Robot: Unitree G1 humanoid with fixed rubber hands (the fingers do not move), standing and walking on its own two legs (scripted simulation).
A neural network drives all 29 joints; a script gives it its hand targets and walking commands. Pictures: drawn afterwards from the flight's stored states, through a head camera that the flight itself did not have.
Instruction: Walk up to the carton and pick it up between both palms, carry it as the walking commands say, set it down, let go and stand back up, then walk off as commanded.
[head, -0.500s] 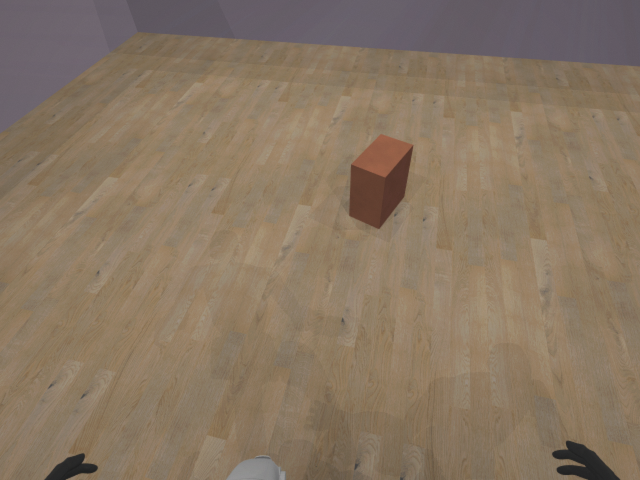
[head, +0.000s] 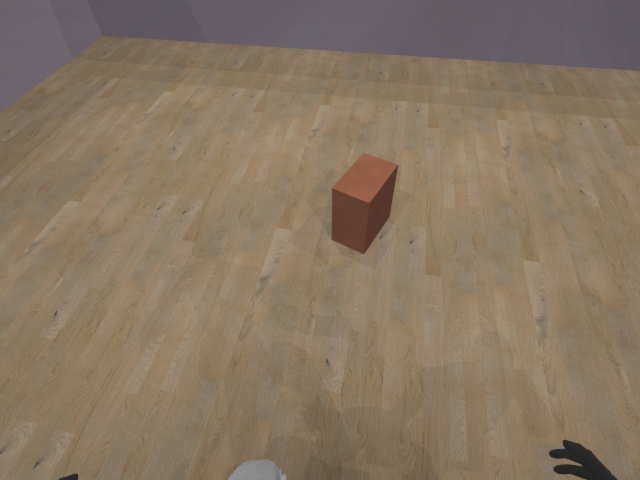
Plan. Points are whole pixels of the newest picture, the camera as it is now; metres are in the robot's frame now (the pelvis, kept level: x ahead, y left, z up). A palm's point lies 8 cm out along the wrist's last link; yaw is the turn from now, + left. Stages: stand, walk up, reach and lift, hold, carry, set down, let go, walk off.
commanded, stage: walk up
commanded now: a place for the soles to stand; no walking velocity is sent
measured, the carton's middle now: (363, 203) +1.17 -0.10 -0.61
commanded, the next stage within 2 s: none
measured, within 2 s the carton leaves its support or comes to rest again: neither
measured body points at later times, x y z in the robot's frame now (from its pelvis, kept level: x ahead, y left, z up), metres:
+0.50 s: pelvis +0.15 -0.02 -0.01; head +0.15 -0.03 +0.44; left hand +0.24 +0.31 -0.09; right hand +0.26 -0.36 -0.09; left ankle +0.13 +0.13 -0.69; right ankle +0.21 -0.14 -0.72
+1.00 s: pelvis +0.29 -0.04 -0.01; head +0.30 -0.04 +0.44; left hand +0.41 +0.29 -0.09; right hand +0.37 -0.39 -0.09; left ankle +0.28 +0.11 -0.71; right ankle +0.34 -0.17 -0.72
